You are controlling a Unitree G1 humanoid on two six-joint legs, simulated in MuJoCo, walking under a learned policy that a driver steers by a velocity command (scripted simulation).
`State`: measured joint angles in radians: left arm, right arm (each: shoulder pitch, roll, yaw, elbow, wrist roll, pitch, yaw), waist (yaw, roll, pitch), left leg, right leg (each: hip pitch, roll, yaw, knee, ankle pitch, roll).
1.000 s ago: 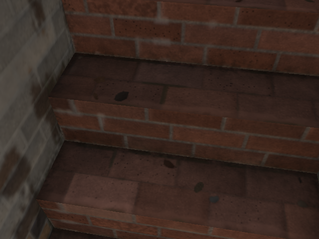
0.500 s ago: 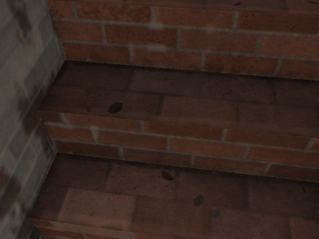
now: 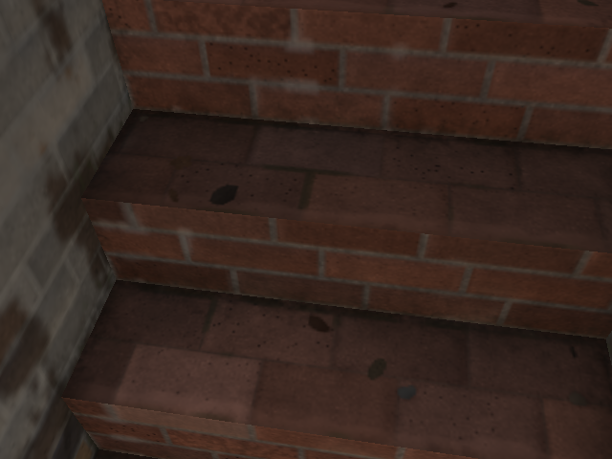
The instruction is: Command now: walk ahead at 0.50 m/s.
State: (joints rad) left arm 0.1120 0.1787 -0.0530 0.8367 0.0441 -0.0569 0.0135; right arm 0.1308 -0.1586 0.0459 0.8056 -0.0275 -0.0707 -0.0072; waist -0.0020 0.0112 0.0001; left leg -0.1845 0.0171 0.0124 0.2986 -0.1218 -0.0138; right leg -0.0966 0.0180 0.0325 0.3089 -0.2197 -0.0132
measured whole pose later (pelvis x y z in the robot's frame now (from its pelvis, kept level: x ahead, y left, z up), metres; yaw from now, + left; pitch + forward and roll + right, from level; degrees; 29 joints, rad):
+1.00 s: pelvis -0.02 +0.02 +0.00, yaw +0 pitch -1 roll +0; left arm 0.20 0.20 -0.01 0.94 0.02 -0.02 0.02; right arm 0.26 -0.16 0.02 0.86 -0.02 -0.05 -0.02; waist 0.00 0.00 0.03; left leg -0.20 0.00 0.02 0.34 -0.11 0.01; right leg -0.10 -0.01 0.04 0.33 -0.20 0.02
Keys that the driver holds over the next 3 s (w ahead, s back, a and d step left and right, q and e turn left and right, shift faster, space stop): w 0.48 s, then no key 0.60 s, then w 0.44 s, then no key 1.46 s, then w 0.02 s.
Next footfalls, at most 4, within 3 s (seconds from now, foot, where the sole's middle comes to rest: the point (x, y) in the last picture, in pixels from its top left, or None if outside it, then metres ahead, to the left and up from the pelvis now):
none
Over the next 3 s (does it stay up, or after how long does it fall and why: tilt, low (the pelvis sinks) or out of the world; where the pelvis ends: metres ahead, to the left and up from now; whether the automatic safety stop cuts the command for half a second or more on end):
stays up -0.03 0.01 0.00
